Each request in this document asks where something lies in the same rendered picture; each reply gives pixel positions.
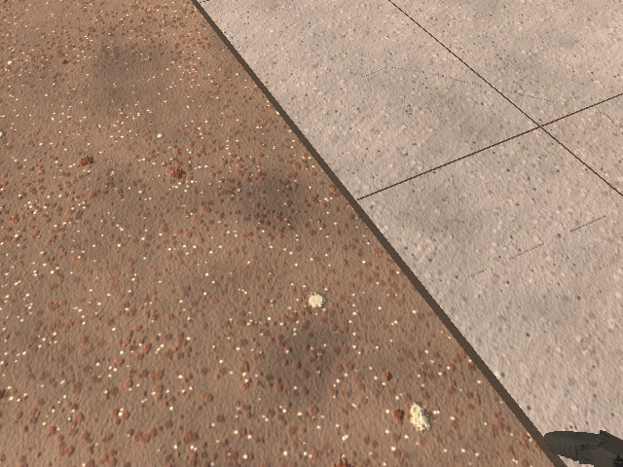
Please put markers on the robot right hand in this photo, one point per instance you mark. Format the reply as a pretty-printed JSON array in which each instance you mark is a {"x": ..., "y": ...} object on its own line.
[{"x": 600, "y": 450}]

